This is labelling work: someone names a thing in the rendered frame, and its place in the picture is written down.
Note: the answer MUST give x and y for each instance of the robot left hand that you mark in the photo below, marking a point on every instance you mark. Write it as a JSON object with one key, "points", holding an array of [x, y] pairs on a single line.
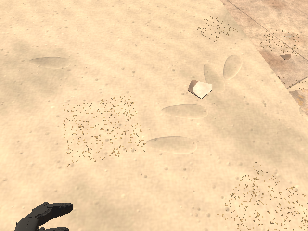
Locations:
{"points": [[43, 213]]}

